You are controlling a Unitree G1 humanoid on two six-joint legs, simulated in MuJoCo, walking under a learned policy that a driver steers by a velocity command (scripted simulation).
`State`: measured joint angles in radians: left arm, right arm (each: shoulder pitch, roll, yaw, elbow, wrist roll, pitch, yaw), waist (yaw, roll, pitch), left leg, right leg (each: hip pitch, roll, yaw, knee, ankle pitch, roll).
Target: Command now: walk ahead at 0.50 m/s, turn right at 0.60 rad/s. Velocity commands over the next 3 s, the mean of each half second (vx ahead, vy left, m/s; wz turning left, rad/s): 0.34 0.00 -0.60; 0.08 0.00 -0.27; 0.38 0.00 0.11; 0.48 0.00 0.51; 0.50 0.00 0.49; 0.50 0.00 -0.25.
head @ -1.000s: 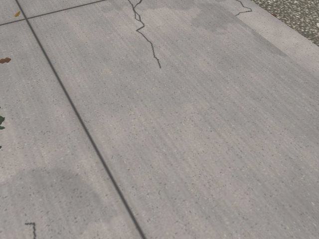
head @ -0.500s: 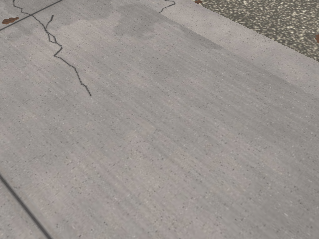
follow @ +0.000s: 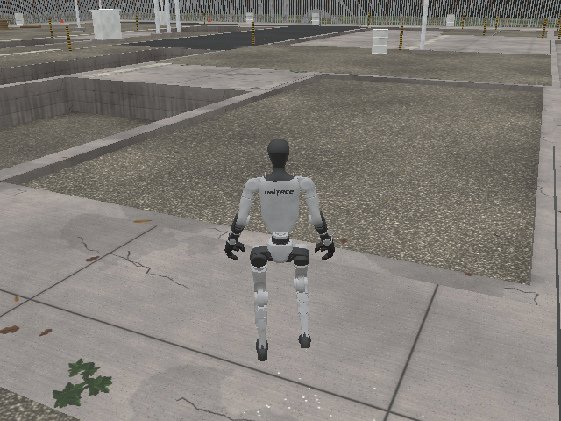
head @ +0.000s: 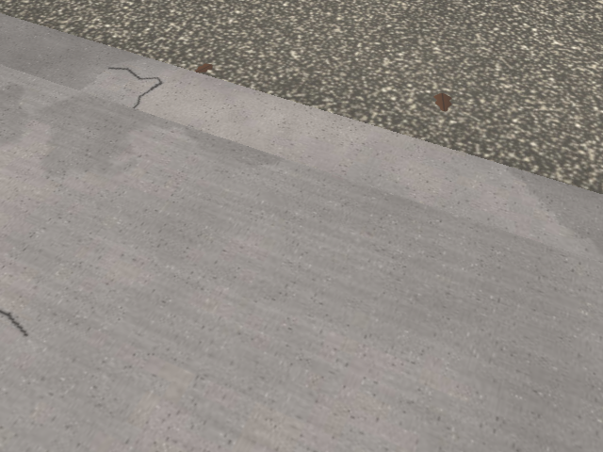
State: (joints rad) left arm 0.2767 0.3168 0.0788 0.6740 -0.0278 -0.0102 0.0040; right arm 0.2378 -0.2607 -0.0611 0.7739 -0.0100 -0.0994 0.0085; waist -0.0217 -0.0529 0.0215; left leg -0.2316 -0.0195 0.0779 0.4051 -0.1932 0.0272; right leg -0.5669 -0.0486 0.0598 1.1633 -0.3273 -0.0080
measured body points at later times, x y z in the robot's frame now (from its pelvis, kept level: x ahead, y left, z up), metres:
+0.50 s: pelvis +0.22 -0.06 -0.01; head +0.28 -0.10 +0.44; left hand +0.46 +0.16 -0.09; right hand +0.29 -0.38 -0.12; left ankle +0.26 +0.11 -0.66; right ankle +0.28 -0.15 -0.74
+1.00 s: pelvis +0.33 -0.05 -0.01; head +0.33 -0.05 +0.44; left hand +0.56 +0.13 -0.12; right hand +0.35 -0.34 -0.11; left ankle +0.38 +0.06 -0.74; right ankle +0.28 -0.16 -0.74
